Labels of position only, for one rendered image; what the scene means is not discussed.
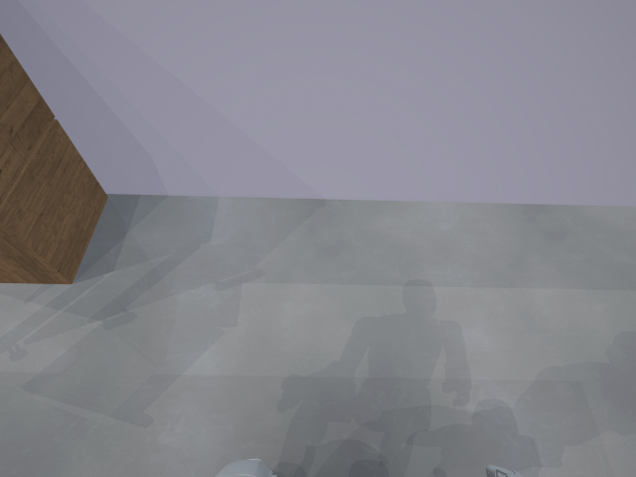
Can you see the cupboard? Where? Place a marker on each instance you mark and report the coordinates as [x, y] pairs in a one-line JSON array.
[[50, 202]]

